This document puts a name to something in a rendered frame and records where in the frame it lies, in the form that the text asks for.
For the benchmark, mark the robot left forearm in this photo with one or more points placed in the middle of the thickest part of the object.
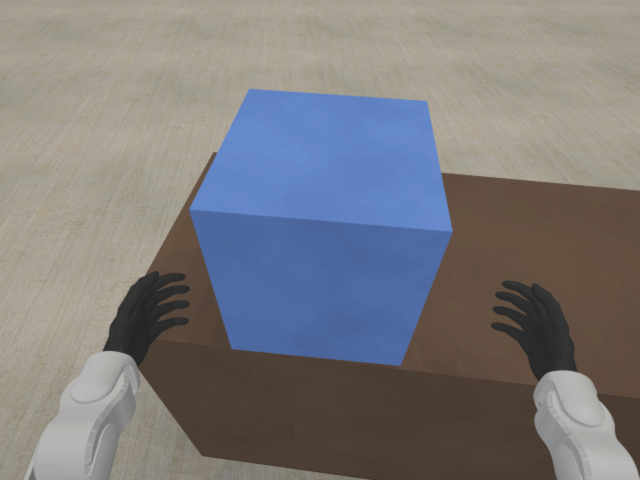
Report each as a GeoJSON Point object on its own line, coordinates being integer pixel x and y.
{"type": "Point", "coordinates": [80, 443]}

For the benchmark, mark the left robot hand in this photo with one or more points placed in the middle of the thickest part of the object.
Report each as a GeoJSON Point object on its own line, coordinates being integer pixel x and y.
{"type": "Point", "coordinates": [135, 327]}

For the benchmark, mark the right robot hand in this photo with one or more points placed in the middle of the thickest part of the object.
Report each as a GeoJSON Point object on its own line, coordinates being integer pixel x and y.
{"type": "Point", "coordinates": [545, 338]}

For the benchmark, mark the pedestal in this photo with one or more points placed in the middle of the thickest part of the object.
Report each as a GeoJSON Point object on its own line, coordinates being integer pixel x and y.
{"type": "Point", "coordinates": [460, 406]}

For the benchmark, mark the robot right forearm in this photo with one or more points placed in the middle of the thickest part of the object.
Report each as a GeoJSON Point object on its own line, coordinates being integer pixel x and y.
{"type": "Point", "coordinates": [578, 430]}

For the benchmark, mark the carton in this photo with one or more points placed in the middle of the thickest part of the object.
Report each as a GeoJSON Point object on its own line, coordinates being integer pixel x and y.
{"type": "Point", "coordinates": [323, 221]}

